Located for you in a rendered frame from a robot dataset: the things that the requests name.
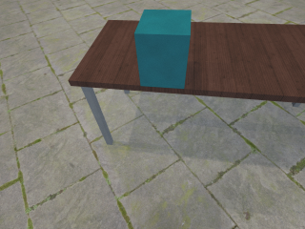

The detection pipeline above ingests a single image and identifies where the table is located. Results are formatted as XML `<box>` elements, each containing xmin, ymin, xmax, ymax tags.
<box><xmin>68</xmin><ymin>20</ymin><xmax>305</xmax><ymax>145</ymax></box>

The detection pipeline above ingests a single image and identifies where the carton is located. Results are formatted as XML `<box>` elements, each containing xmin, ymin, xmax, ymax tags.
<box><xmin>134</xmin><ymin>10</ymin><xmax>192</xmax><ymax>89</ymax></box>

